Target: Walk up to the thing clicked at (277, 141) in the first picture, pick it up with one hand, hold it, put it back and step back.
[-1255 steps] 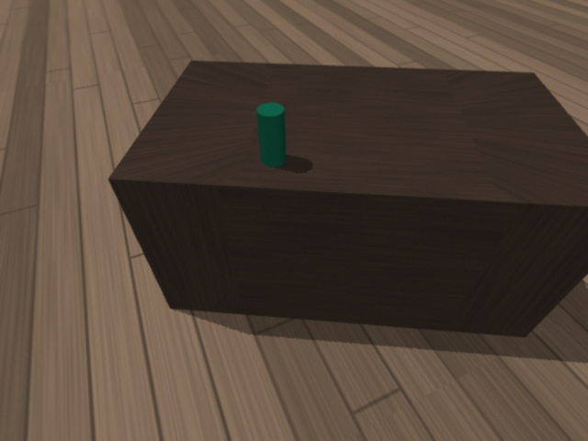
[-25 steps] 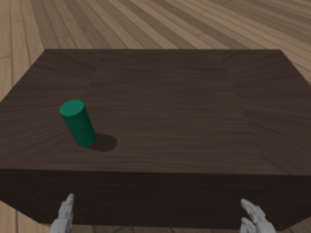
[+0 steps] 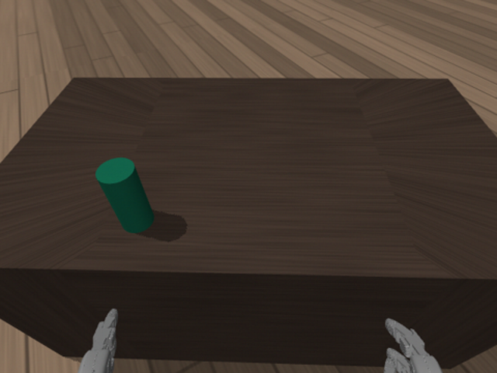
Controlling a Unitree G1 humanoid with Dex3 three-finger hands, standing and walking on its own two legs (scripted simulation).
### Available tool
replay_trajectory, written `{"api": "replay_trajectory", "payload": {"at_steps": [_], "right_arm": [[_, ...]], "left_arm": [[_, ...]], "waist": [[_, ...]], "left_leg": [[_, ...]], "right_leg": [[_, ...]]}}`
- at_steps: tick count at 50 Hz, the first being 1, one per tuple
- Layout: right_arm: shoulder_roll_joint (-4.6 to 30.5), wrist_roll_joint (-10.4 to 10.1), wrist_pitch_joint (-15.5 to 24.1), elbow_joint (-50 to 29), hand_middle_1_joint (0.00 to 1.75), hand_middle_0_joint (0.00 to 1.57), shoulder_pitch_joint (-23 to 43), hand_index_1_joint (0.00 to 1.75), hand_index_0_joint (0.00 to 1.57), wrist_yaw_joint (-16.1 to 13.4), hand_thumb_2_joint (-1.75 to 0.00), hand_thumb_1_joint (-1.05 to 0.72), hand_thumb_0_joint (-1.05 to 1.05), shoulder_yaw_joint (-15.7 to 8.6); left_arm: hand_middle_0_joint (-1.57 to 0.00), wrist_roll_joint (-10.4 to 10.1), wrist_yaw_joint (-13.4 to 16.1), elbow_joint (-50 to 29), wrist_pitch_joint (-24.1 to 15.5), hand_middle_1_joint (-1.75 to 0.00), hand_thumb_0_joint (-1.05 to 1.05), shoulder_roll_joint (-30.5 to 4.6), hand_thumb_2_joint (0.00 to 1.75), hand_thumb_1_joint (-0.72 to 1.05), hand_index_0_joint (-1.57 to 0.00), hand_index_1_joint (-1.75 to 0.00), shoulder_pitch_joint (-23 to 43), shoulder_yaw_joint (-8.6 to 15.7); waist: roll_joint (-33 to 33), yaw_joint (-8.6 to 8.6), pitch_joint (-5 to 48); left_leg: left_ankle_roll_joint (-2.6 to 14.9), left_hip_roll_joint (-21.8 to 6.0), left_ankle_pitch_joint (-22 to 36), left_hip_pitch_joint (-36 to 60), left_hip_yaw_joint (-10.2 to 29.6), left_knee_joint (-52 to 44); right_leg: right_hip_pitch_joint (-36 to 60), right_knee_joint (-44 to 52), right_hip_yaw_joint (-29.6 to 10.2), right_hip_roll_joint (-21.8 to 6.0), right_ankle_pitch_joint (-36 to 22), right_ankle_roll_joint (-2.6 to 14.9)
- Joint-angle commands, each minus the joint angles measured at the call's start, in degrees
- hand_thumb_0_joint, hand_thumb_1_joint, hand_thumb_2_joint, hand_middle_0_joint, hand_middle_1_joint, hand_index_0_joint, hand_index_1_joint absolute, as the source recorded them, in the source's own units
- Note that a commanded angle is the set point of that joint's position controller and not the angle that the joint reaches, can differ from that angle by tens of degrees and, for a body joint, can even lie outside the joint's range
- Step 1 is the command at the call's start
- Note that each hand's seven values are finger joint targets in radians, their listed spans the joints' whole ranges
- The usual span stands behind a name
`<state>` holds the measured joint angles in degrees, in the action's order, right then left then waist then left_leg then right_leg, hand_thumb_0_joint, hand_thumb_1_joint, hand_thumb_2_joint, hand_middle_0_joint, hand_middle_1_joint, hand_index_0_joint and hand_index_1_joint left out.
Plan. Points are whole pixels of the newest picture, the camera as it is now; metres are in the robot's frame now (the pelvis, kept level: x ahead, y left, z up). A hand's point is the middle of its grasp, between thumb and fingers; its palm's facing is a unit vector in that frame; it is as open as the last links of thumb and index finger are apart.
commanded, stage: home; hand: left
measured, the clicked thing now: (127, 197) +0.48 +0.26 +0.01
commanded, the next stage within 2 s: stand in 0.84 s
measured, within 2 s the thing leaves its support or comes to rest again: neither
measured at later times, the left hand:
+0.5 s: hand out of the picture +0.18 +0.18 -0.05, palm faces +0.13 -0.95 -0.28, open 17.6 cm
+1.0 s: hand out of the picture +0.08 +0.26 -0.11, palm faces -0.03 -0.92 -0.40, open 17.6 cm
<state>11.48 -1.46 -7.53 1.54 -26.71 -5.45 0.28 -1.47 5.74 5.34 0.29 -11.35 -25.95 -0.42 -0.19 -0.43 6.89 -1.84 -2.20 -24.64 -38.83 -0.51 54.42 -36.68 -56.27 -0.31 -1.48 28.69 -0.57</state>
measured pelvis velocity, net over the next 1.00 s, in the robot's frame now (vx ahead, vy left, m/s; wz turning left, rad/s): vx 0.01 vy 0.00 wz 0.01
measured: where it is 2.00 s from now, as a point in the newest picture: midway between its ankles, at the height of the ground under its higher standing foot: outside the picture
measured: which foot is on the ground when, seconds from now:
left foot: down 0.00-1.00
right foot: down 0.00-1.00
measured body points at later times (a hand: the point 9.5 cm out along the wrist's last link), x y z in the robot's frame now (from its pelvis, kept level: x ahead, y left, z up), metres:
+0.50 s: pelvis +0.01 +0.00 +0.00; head +0.04 +0.00 +0.45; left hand +0.17 +0.23 -0.03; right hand +0.16 -0.24 -0.08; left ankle +0.03 +0.14 -0.68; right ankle +0.00 -0.12 -0.68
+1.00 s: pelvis +0.01 +0.00 +0.03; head +0.03 +0.00 +0.48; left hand +0.08 +0.31 -0.08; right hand +0.09 -0.29 -0.09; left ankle +0.03 +0.14 -0.68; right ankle +0.00 -0.12 -0.68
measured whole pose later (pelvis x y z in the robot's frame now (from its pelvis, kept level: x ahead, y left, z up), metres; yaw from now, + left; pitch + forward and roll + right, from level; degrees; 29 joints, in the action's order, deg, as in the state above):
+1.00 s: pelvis +0.01 +0.00 +0.03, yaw +1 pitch +0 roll +0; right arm 19.4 2.8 0.0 52.5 -12.3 -0.2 -2.4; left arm 2.6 1.3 49.0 -1.1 -20.4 -15.0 1.0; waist -0.4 -0.4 -1.7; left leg -1.5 -2.0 -20.4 -21.6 0.1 41.8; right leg -18.7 -42.4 0.8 -1.4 23.9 -0.3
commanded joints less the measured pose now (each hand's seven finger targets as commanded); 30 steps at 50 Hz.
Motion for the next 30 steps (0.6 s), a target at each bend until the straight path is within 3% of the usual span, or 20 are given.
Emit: {"api": "replay_trajectory", "payload": {"at_steps": [1,6,7,9,13,14,17,19,21,23,27,30], "right_arm": [[5.6,-0.1,3.5,-11.0,0.3,0.2,2.0,0.3,0.2,-0.6,-0.9,-0.9,0.0,-3.2],[5.2,-0.1,3.3,-10.6,0.3,0.2,1.5,0.3,0.2,-0.5,-0.9,-0.9,0.0,-3.0],[5.4,0.0,3.1,-10.9,0.3,0.2,1.2,0.3,0.2,-0.6,-0.9,-0.9,0.0,-3.4],[5.4,0.0,3.2,-10.8,0.3,0.2,0.7,0.3,0.2,-0.5,-0.9,-0.9,0.0,-3.6],[5.6,0.0,3.1,-10.9,0.3,0.2,1.3,0.3,0.2,-0.5,-0.9,-0.9,0.0,-3.5],[7.9,-0.4,3.4,4.9,0.3,0.2,5.5,0.3,0.2,-1.0,-0.9,-0.9,0.0,-3.2],[7.0,-0.6,5.2,3.4,0.3,0.2,6.7,0.3,0.2,-1.3,-0.9,-0.9,0.0,-2.6],[7.3,-0.5,5.5,6.8,0.3,0.2,8.1,0.3,0.2,-1.7,-0.9,-0.9,0.0,-2.6],[7.7,-0.2,6.3,8.9,0.3,0.2,9.2,0.3,0.2,-2.0,-0.9,-0.9,0.0,-3.1],[7.7,-0.1,6.9,10.3,0.3,0.2,10.0,0.3,0.2,-2.2,-0.9,-0.9,0.0,-3.2],[7.6,0.1,8.3,12.4,0.3,0.2,11.7,0.3,0.2,-2.9,-0.9,-0.9,0.0,-3.1],[7.9,0.2,9.5,14.1,0.3,0.2,12.6,0.3,0.2,-3.0,-0.9,-0.9,0.0,-3.1]], "left_arm": [[-0.05,0.0,0.4,-11.0,-3.3,-0.05,0.0,-5.9,0.04,-0.57,-0.05,-0.05,1.8,3.5],[-0.05,0.0,0.5,-11.0,-3.4,-0.05,0.0,-5.6,0.04,-0.57,-0.05,-0.05,2.0,2.8],[-0.05,0.0,0.7,-11.5,-3.4,-0.05,0.0,-6.2,0.03,-0.59,-0.05,-0.05,0.9,3.9],[-0.05,0.1,0.7,-11.3,-3.2,-0.05,0.0,-6.0,0.04,-0.58,-0.05,-0.05,1.1,3.6],[-0.04,0.1,0.7,-10.7,-3.1,-0.05,0.0,-5.7,0.03,-0.6,-0.04,-0.05,0.9,3.3],[-0.05,0.4,1.8,-11.0,-2.7,-0.05,0.0,-7.2,0.05,-0.56,-0.05,-0.05,-2.2,5.5],[-0.05,0.3,2.4,-12.8,-1.6,-0.05,0.0,-5.3,0.03,-0.59,-0.05,-0.05,-2.6,2.7],[-0.05,0.5,2.8,-11.5,-1.6,-0.05,0.0,-5.8,0.04,-0.57,-0.05,-0.05,-1.5,2.6],[-0.05,0.7,3.1,-12.6,-1.4,-0.05,0.0,-5.6,0.04,-0.58,-0.05,-0.05,-0.3,2.3],[-0.04,0.7,3.5,-13.9,-1.0,-0.05,0.0,-6.7,0.03,-0.6,-0.04,-0.05,-0.6,3.1],[-0.04,0.7,3.7,-12.9,0.3,-0.04,0.0,-6.2,0.01,-0.61,-0.04,-0.04,-0.6,2.7],[-0.04,0.9,3.7,-12.2,1.6,-0.04,0.0,-5.9,0.0,-0.61,-0.04,-0.04,-0.1,2.2]], "waist": [[1.5,0.28,4.6],[0.5,0.41,4.0],[0.0,0.03,5.6],[0.2,0.27,6.3],[0.8,0.14,4.2],[-0.1,0.21,3.8],[-0.7,0.83,5.1],[-0.9,1.59,2.6],[-1.0,2.02,4.3],[-1.9,1.37,6.6],[1.0,1.78,6.3],[0.6,1.8,4.3]], "left_leg": [[2.04,1.7,6.5,6.4,-2.7,-7.7],[1.89,1.6,6.2,6.2,-2.5,-8.1],[1.85,1.6,7.3,6.3,-2.5,-7.8],[1.85,1.5,9.5,7.1,-2.5,-7.4],[1.79,1.5,7.6,6.4,-2.5,-8.0],[1.65,1.3,6.9,6.8,-1.1,-7.2],[1.67,1.1,9.5,7.6,-1.0,-7.2],[1.74,1.0,9.1,7.2,-1.3,-7.1],[1.75,0.6,11.0,8.6,-0.8,-7.0],[1.72,0.7,13.0,9.7,-0.7,-6.6],[2.17,0.9,14.4,9.3,-1.0,-5.6],[2.08,0.9,12.0,9.1,-1.0,-6.6]], "right_leg": [[1.4,11.0,1.5,1.2,-9.9,0.14],[1.2,10.6,1.8,1.3,-9.2,0.35],[1.7,10.4,1.6,1.3,-10.3,0.45],[2.5,9.8,1.7,1.4,-12.6,0.36],[1.1,10.2,2.0,1.5,-10.7,0.23],[1.9,10.5,2.4,2.5,-10.3,0.53],[2.9,10.0,2.5,2.3,-13.0,0.62],[1.7,10.6,2.6,2.3,-12.7,0.59],[2.2,10.1,2.9,2.5,-14.4,0.48],[3.9,10.0,2.9,2.4,-16.1,0.53],[5.2,11.2,2.6,2.0,-19.1,-0.04],[4.1,11.6,2.8,2.0,-16.2,0.16]]}}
